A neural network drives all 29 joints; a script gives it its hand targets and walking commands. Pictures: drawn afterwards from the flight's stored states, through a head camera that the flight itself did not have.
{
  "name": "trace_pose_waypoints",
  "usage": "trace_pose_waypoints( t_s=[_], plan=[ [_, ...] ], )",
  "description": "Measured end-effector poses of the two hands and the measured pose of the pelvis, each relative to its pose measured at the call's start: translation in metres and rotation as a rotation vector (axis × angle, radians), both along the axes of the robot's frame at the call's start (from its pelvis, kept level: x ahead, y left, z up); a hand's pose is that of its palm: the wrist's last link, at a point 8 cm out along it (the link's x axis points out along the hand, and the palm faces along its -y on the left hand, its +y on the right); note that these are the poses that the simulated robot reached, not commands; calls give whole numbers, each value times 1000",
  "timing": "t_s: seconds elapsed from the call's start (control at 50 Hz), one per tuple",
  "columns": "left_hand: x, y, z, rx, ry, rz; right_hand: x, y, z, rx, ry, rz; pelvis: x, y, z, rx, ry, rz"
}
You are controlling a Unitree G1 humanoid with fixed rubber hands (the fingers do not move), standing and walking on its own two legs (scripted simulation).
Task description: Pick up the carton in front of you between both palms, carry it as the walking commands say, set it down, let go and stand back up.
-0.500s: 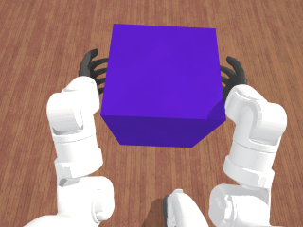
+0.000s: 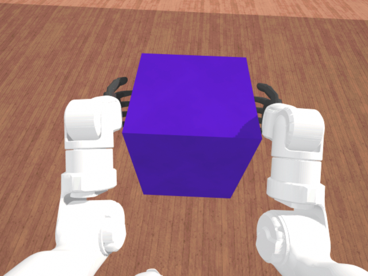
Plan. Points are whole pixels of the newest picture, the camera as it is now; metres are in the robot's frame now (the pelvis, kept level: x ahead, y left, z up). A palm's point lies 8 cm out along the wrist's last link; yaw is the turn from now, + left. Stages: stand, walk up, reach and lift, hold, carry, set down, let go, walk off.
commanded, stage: carry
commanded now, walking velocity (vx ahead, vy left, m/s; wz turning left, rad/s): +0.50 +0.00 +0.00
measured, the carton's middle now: (190, 132) +0.40 +0.00 +0.10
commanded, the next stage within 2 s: none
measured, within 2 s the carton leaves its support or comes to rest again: neither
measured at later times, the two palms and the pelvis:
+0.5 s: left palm (136, 32) +0.65 +0.15 +0.20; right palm (251, 28) +0.68 -0.15 +0.21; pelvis +0.29 -0.03 +0.06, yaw +1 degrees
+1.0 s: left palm out of the picture +0.98 +0.11 +0.26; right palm out of the picture +0.94 -0.18 +0.26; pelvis +0.58 +0.00 +0.10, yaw +0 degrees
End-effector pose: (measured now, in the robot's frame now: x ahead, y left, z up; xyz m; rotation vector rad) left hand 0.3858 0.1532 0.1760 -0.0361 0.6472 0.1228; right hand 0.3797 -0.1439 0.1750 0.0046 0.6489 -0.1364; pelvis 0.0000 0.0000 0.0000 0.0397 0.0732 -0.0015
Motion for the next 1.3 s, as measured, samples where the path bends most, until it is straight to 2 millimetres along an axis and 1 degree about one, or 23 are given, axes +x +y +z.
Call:
trace_pose_waypoints(
  t_s=[0.06, 0.1, 0.16, 0.24, 0.32, 0.36, 0.38, 0.44, 0.48, 0.52, 0.58, 0.68, 0.76, 0.84, 0.88, 0.92, 0.98, 1.04, 1.08, 1.12, 1.16, 1.24, 1.3],
  plan=[
    [38, -16, -4, 9, 74, -57, 18, -15, -9, 0, 75, -48, 31, 8, 14, -23, 3, 1],
    [61, -25, -3, 8, 99, -82, 32, -24, -9, 5, 100, -76, 50, 11, 24, -36, 7, -3],
    [96, -35, 4, -5, 85, -97, 60, -33, 0, 14, 85, -109, 80, 11, 34, -51, 11, -6],
    [143, -39, 20, -25, 21, -82, 112, -38, 20, 21, 20, -114, 126, 5, 39, -57, 21, -7],
    [191, -38, 33, -10, -20, -47, 175, -38, 33, 30, -20, -76, 182, -8, 36, -66, 24, -5],
    [214, -35, 34, 12, -22, -22, 208, -36, 33, 30, -21, -37, 212, -17, 31, -79, 10, 9],
    [222, -32, 33, 24, -10, -6, 223, -33, 31, 31, -9, -15, 224, -21, 32, -82, 5, 12],
    [242, -19, 26, 41, 57, 46, 263, -20, 28, 25, 58, 46, 257, -30, 43, -65, 6, 10],
    [255, -11, 25, 40, 86, 75, 288, -11, 29, 26, 86, 74, 277, -33, 52, -52, 9, 12],
    [271, -3, 29, 36, 89, 100, 312, -3, 34, 33, 89, 93, 296, -35, 59, -42, 11, 16],
    [304, 4, 42, 28, 56, 124, 348, 5, 45, 45, 57, 102, 328, -34, 66, -32, 16, 21],
    [375, 10, 63, 16, -2, 112, 410, 10, 64, 47, 0, 80, 392, -23, 68, -25, 25, 19],
    [440, 8, 63, 14, -1, 48, 456, 6, 65, 14, -1, 35, 451, -7, 60, -2, 8, 1],
    [494, -11, 58, 21, 77, -36, 481, -12, 55, -12, 78, -34, 494, 4, 75, -22, 3, 6],
    [518, -21, 60, 20, 99, -65, 494, -21, 54, -11, 101, -62, 513, 6, 84, -33, 5, 4],
    [542, -29, 65, 15, 96, -82, 512, -29, 60, -5, 97, -86, 533, 7, 91, -43, 7, 1],
    [579, -37, 78, 1, 58, -86, 546, -36, 75, 1, 59, -105, 565, 4, 98, -50, 13, -2],
    [616, -40, 91, -5, 16, -70, 589, -41, 90, 10, 15, -100, 603, -2, 100, -52, 20, -4],
    [641, -41, 98, 3, -1, -54, 621, -42, 96, 17, -1, -84, 632, -9, 98, -58, 21, -5],
    [665, -40, 101, 21, -8, -31, 654, -42, 98, 19, -8, -52, 663, -18, 93, -71, 9, 5],
    [683, -35, 99, 42, 11, -1, 686, -37, 96, 19, 12, -9, 688, -26, 94, -76, 1, 12],
    [708, -18, 89, 57, 96, 61, 736, -19, 93, 16, 95, 61, 730, -35, 111, -52, 1, 11],
    [732, -7, 93, 53, 106, 95, 772, -8, 97, 23, 104, 90, 760, -37, 122, -39, 4, 16]
  ],
)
